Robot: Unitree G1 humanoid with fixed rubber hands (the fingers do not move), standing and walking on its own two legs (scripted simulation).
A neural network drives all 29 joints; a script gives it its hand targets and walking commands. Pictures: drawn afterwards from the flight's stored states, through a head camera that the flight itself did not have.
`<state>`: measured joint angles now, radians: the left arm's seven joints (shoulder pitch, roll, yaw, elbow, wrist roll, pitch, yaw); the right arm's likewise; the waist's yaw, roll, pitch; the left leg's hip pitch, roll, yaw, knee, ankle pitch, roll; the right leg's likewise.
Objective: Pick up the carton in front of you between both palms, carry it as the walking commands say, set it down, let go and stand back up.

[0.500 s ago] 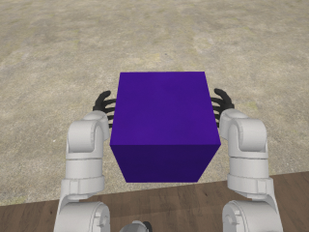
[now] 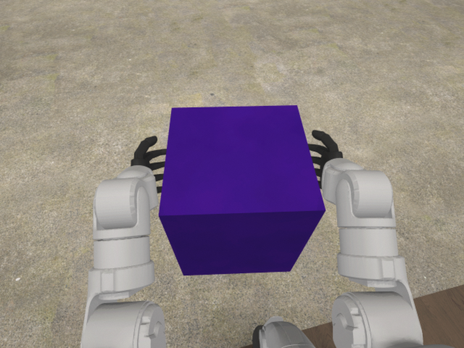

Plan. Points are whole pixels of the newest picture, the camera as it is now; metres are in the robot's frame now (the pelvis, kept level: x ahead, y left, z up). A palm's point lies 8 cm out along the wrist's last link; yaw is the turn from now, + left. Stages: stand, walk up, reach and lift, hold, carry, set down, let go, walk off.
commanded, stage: carry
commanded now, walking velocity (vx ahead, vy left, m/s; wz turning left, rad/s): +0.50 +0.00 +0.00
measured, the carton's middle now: (236, 196) +0.36 -0.02 +0.04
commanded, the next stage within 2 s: none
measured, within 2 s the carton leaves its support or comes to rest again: neither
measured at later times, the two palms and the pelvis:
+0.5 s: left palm (152, 91) +0.64 +0.14 +0.08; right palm (279, 83) +0.66 -0.15 +0.08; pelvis +0.30 -0.02 -0.03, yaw +0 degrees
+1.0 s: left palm (164, 37) +0.92 +0.13 +0.07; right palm (266, 32) +0.91 -0.17 +0.08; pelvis +0.60 -0.01 -0.02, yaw -1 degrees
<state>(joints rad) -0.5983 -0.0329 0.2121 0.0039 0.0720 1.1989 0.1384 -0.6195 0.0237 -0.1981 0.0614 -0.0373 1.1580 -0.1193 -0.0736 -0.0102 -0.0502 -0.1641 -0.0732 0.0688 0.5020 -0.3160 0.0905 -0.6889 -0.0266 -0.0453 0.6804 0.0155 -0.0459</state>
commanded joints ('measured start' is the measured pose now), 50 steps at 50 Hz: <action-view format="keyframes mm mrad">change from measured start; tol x32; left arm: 1 -629 -988 -655 -6 -351 -28 -202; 36 -752 -1096 -659 -6 -443 -40 -253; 50 -320 -1106 -778 -222 -355 -27 -247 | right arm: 1 -617 1032 671 -40 430 6 263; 38 -733 1140 682 -112 451 -7 254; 50 -258 1071 719 -260 334 27 286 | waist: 1 -35 122 -339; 7 143 -295 -594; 50 46 175 -324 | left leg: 1 360 187 -148 43 812 55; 4 188 169 -66 299 819 -2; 7 -584 -18 -75 969 -345 -87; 25 -604 76 44 196 277 -52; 30 60 48 102 -118 466 -2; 32 639 506 -549 7 707 235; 38 205 353 -344 -209 248 109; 50 337 274 -35 -221 662 25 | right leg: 1 27 67 -73 -199 123 -27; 5 677 -35 6 -263 312 -62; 6 962 -288 288 -50 714 -133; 7 1168 -423 594 -93 453 -333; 12 679 -232 408 -306 -76 -198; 29 771 -84 17 -37 655 -50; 32 35 101 24 618 -588 60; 33 -62 76 77 714 -568 26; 50 128 2 -120 -174 -83 70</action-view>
